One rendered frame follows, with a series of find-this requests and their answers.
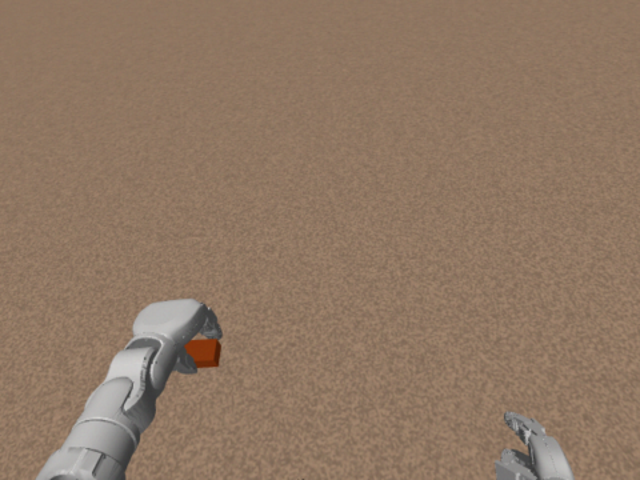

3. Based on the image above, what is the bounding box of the small box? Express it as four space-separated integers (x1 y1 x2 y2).
184 339 221 368

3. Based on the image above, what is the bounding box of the right robot hand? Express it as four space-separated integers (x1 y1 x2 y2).
495 411 575 480

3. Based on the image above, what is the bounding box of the left robot hand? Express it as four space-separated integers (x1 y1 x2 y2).
132 298 222 374

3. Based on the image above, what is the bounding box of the left robot arm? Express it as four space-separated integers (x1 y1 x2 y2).
35 332 178 480

